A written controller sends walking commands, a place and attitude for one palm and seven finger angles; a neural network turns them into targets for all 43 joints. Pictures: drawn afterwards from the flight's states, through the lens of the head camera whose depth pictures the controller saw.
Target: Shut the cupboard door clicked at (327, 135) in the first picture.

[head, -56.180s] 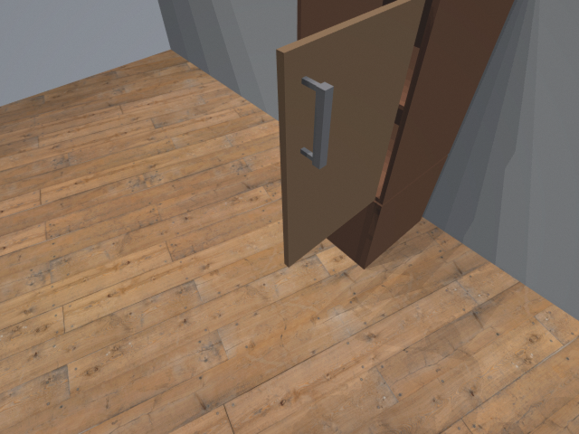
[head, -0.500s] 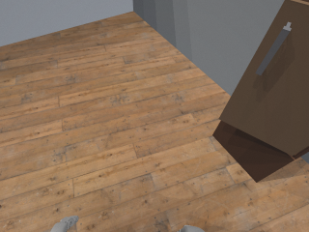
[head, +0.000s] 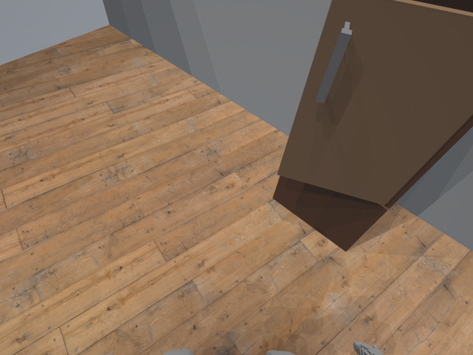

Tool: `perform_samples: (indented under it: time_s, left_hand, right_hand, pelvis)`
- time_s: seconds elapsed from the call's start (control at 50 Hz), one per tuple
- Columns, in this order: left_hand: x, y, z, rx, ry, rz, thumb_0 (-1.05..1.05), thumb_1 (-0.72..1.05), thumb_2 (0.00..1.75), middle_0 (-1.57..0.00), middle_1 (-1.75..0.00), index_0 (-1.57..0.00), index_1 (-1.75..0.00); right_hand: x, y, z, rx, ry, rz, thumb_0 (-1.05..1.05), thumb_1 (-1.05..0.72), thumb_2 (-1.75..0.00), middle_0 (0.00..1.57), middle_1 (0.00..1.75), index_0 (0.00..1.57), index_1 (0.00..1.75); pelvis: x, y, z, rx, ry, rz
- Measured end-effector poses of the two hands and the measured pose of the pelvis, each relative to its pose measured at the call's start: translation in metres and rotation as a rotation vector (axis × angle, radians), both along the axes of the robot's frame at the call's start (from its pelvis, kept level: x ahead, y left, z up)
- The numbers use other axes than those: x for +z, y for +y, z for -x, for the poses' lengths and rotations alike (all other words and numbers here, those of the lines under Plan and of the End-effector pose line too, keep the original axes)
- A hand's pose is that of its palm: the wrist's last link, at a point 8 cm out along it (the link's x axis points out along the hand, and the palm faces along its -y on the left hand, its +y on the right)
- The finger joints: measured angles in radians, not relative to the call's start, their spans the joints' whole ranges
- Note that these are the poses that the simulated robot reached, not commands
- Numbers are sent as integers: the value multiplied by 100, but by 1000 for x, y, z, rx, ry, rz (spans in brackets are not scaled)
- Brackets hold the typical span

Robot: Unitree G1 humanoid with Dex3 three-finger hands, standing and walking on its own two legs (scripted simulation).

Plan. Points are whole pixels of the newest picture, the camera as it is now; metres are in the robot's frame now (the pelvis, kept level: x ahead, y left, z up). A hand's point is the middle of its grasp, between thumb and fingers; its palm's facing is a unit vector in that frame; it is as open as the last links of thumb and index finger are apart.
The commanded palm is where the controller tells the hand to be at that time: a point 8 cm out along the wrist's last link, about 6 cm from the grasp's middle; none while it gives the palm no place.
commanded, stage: turn to face it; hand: left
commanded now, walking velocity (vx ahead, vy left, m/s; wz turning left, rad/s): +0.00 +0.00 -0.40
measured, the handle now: (332, 64) +0.68 -0.15 +0.12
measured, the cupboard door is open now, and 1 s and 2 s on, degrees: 24 24 24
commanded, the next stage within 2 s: take the last steps up to it in 0.32 s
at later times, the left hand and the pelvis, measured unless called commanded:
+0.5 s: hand (159, 351) +0.14 +0.14 -0.15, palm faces -0.19 -0.95 -0.23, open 7.4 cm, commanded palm none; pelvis +0.02 -0.02 +0.01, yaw -10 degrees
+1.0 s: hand (226, 275) +0.29 +0.03 -0.16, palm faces -0.40 -0.90 -0.19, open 7.4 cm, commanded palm none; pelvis +0.12 -0.11 +0.00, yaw -20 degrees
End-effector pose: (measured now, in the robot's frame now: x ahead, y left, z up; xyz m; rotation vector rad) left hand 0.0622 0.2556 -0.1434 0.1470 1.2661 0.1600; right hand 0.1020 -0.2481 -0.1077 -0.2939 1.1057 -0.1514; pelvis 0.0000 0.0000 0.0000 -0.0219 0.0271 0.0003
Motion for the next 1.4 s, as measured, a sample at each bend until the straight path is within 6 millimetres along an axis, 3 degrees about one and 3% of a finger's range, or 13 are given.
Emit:
perform_samples:
  time_s: [0.16,0.28,0.34,0.42,0.56,0.62,0.68,0.84,1.0,1.08,1.22,1.3,1.4]
  left_hand:
    - [20,-2,-46,-103,-36,-9,1,91,90,-20,-30,-20,-30]
    - [28,-30,-84,-202,-101,-42,1,91,90,-20,-30,-20,-29]
    - [27,-45,-91,-235,-124,-62,1,90,90,-20,-30,-20,-30]
    - [31,-58,-86,-250,-93,-57,0,90,90,-20,-30,-20,-30]
    - [14,-60,-79,-241,-26,6,1,90,90,-21,-30,-20,-30]
    - [-2,-56,-81,-246,12,35,1,90,90,-21,-30,-20,-30]
    - [-2,-58,-91,-291,56,43,1,90,90,-21,-30,-20,-30]
    - [16,-93,-156,-362,25,51,1,91,90,-20,-30,-20,-29]
    - [10,-173,-242,-470,-62,18,1,91,90,-20,-30,-20,-29]
    - [13,-202,-253,-440,-92,9,0,91,90,-20,-30,-20,-29]
    - [9,-220,-243,-361,-5,12,0,92,90,-21,-30,-20,-30]
    - [-6,-225,-243,-323,49,24,0,92,90,-21,-30,-20,-30]
    - [-2,-234,-241,-286,92,11,0,92,90,-20,-30,-20,-30]
  right_hand:
    - [2,1,50,-121,81,-21,1,-90,-90,20,30,21,30]
    - [-21,-20,99,-239,165,-68,1,-90,-90,20,30,21,30]
    - [-36,-32,116,-291,211,-82,1,-90,-90,20,30,21,30]
    - [-33,-37,119,-325,229,-82,1,-90,-90,20,30,20,30]
    - [-18,-24,98,-322,173,-72,1,-91,-90,19,29,20,30]
    - [-19,-18,92,-324,134,-47,1,-90,-90,20,30,20,30]
    - [-10,-12,99,-358,136,-46,1,-90,-90,20,30,21,30]
    - [4,-13,135,-469,292,-80,0,-90,-90,20,30,21,30]
    - [-23,-52,151,-584,435,-155,1,-90,-90,20,30,21,30]
    - [-30,-91,114,-567,428,-149,1,-90,-90,20,30,21,30]
    - [-17,-154,-21,-449,166,-91,1,-91,-90,19,29,20,30]
    - [-16,-168,-88,-388,52,-73,1,-91,-90,19,29,20,30]
    - [-13,-172,-138,-343,11,-99,0,-91,-90,19,29,20,30]
  pelvis:
    - [13,0,-5,-84,-5,18]
    - [5,-17,-8,-135,-11,0]
    - [-3,-24,-9,-153,-10,-6]
    - [4,-25,-13,-173,-11,-12]
    - [7,-21,-28,-196,-9,-13]
    - [-2,-17,-38,-222,-1,1]
    - [4,-21,-48,-256,-4,-2]
    - [19,-49,-81,-312,7,12]
    - [-3,-112,-121,-347,7,-14]
    - [-1,-134,-138,-342,-6,-1]
    - [8,-163,-175,-315,-6,7]
    - [1,-173,-200,-320,-20,29]
    - [6,-186,-216,-322,-22,-14]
